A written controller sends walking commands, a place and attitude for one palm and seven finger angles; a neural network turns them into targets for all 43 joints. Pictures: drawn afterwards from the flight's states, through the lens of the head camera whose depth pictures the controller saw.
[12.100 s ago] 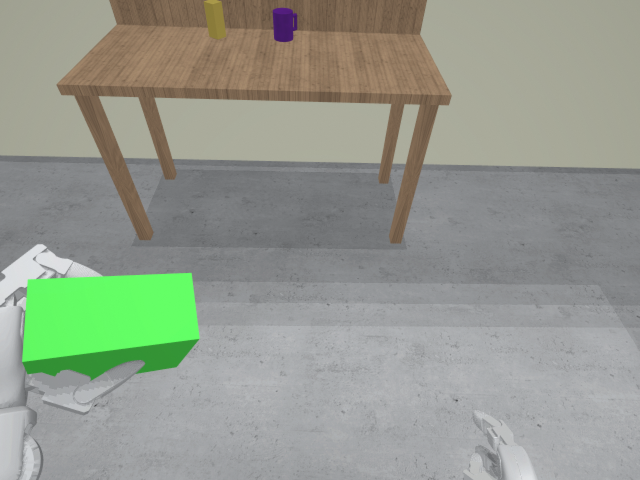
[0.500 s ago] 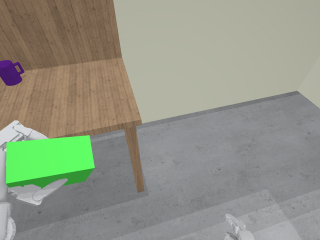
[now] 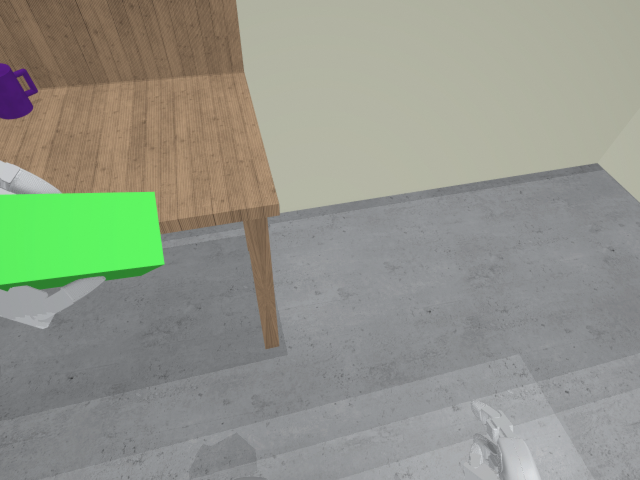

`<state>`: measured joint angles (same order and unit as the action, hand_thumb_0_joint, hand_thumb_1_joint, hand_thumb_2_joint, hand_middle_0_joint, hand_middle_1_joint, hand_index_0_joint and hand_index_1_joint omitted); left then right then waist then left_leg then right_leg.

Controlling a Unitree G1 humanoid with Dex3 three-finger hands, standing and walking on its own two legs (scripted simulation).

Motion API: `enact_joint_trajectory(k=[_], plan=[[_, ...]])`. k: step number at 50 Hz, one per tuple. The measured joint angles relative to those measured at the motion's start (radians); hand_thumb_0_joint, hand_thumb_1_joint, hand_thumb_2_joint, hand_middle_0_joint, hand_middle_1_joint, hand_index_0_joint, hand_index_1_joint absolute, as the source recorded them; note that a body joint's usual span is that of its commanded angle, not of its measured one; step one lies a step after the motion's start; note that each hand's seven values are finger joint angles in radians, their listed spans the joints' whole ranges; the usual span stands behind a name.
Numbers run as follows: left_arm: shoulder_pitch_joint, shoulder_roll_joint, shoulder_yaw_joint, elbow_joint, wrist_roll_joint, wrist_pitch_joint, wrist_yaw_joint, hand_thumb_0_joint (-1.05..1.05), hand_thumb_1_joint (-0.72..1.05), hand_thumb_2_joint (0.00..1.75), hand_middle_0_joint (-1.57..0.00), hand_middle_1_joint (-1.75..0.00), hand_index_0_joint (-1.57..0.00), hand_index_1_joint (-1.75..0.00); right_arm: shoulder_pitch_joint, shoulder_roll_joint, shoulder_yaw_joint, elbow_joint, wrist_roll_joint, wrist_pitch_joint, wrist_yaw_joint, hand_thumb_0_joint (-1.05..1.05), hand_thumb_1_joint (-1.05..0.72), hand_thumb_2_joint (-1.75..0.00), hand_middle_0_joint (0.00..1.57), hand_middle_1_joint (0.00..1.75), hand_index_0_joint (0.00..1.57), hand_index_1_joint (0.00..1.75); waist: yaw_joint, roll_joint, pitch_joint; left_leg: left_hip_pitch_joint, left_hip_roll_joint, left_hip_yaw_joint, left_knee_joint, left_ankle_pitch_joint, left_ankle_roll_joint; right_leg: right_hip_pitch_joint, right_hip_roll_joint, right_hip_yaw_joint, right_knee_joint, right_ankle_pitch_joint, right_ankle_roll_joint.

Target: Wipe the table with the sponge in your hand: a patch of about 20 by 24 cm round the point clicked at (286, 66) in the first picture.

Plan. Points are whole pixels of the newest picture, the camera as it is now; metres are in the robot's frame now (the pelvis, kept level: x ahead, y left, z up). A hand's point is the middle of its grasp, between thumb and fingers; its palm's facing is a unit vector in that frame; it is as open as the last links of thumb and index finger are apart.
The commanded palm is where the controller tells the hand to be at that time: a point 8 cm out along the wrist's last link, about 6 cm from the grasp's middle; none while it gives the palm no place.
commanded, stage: look again from close up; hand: left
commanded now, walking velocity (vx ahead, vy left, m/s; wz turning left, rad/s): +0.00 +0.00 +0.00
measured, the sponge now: (98, 242) +0.27 +0.25 +0.18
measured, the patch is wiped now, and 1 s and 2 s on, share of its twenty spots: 0.00 0.00 0.00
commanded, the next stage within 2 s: shuffle to correct the standing spot in 0.20 s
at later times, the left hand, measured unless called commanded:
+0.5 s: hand (64, 263) +0.25 +0.28 +0.17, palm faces +0.35 -0.86 -0.38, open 10.2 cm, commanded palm +0.20 +0.32 +0.19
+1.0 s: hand (61, 233) +0.29 +0.30 +0.17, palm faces +0.31 -0.85 -0.43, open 10.2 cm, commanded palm +0.23 +0.35 +0.19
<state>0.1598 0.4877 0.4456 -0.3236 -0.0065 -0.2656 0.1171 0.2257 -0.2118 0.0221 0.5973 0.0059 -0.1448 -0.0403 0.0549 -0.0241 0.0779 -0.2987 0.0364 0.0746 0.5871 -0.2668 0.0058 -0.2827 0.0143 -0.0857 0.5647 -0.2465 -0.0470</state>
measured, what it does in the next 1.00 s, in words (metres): shifts its weight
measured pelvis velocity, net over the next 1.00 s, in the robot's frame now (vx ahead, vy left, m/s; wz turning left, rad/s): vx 0.05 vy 0.08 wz -0.07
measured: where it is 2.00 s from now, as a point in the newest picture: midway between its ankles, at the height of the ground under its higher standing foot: outside the picture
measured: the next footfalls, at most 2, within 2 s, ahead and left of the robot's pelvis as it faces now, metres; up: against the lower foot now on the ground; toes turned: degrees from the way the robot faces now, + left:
left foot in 1.16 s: +0.13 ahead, +0.21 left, +0.00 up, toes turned -6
right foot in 1.32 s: +0.09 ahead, +0.01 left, +0.00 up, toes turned -11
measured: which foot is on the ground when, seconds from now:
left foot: down 0.00-1.00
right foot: down 0.00-1.00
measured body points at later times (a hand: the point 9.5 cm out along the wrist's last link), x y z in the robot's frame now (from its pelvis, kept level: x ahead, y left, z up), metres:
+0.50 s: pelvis +0.02 +0.05 +0.01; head +0.05 +0.06 +0.46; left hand +0.23 +0.32 +0.19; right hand +0.18 -0.19 -0.06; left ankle +0.03 +0.11 -0.73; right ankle +0.03 -0.09 -0.73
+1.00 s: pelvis +0.05 +0.08 -0.01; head +0.08 +0.08 +0.44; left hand +0.27 +0.34 +0.19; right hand +0.20 -0.17 -0.09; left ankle +0.03 +0.11 -0.73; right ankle +0.03 -0.08 -0.73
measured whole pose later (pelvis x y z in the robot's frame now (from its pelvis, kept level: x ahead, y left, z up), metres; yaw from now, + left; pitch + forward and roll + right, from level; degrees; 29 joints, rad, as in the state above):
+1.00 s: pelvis +0.05 +0.08 -0.01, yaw -4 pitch -1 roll -2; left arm 0.48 0.37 0.38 -0.53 -0.04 -0.20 0.13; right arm 0.22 -0.23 0.00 0.54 0.01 -0.07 -0.02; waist -0.02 0.04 0.06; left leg -0.25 -0.05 0.12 0.65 -0.39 0.11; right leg -0.25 -0.05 -0.04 0.61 -0.36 0.01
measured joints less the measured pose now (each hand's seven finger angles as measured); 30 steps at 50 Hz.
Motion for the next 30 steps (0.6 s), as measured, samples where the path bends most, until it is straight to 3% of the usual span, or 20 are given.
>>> enact_joint_trajectory(k=[2,5,9,14,18,25,30], plan=[[0.004,-0.053,0.013,-0.008,-0.022,0.007,0.016,-0.01,-0.51,1.01,-0.77,-1.33,-0.74,-1.34,-0.012,0.006,0.014,-0.009,0.003,-0.009,0.037,0.01,-0.90,-0.90,0.20,0.30,0.20,0.30,-0.020,0.018,-0.011,-0.001,-0.001,-0.024,0.012,-0.011,-0.003,0.013,0.020,0.008,-0.028,0.003,-0.002],[0.120,-0.133,-0.041,-0.095,-0.029,0.026,0.015,0.00,-0.51,1.01,-0.77,-1.33,-0.74,-1.34,-0.012,0.020,0.024,-0.028,0.004,-0.012,0.059,0.01,-0.90,-0.90,0.20,0.30,0.20,0.30,-0.055,0.021,-0.022,0.017,-0.008,-0.033,-0.007,-0.004,0.012,0.036,0.034,0.031,-0.073,0.027,0.008],[0.265,-0.156,-0.121,-0.148,-0.018,0.042,-0.018,0.00,-0.51,1.01,-0.76,-1.33,-0.74,-1.34,0.014,0.031,0.030,-0.046,-0.006,0.003,0.036,0.01,-0.90,-0.90,0.20,0.30,0.20,0.30,-0.078,-0.006,-0.030,0.047,-0.022,-0.008,-0.069,0.018,0.029,0.052,0.022,0.056,-0.118,0.049,0.026],[0.297,-0.101,-0.079,-0.144,-0.010,0.059,-0.019,0.00,-0.51,1.01,-0.76,-1.33,-0.74,-1.34,0.045,0.021,0.027,-0.045,-0.012,0.005,0.006,0.01,-0.90,-0.90,0.20,0.30,0.20,0.30,-0.065,-0.020,-0.015,0.058,-0.045,-0.004,-0.116,0.040,0.045,0.055,0.001,0.060,-0.142,0.059,0.041],[0.269,-0.105,-0.041,-0.159,-0.013,0.062,0.003,0.00,-0.51,1.01,-0.76,-1.33,-0.74,-1.34,0.039,0.003,0.022,-0.021,-0.014,-0.001,0.008,0.01,-0.90,-0.90,0.20,0.30,0.20,0.30,-0.049,-0.009,-0.006,0.059,-0.054,-0.010,-0.118,0.038,0.053,0.063,-0.008,0.055,-0.152,0.057,0.049],[0.285,-0.151,-0.087,-0.171,-0.007,0.062,0.010,0.00,-0.51,1.01,-0.76,-1.33,-0.74,-1.34,-0.011,-0.013,0.006,-0.026,-0.017,0.015,0.016,0.01,-0.90,-0.90,0.20,0.30,0.20,0.30,-0.048,0.012,-0.031,0.057,-0.059,0.010,-0.068,-0.009,0.068,0.053,-0.015,0.074,-0.099,0.018,0.061],[0.289,-0.136,-0.093,-0.156,-0.009,0.066,0.007,0.00,-0.51,1.01,-0.76,-1.33,-0.74,-1.34,-0.033,-0.008,0.004,-0.058,-0.016,0.029,0.008,0.01,-0.90,-0.90,0.20,0.30,0.20,0.30,-0.055,0.015,-0.043,0.060,-0.066,0.026,-0.038,-0.041,0.077,0.040,-0.023,0.091,-0.045,-0.022,0.064]])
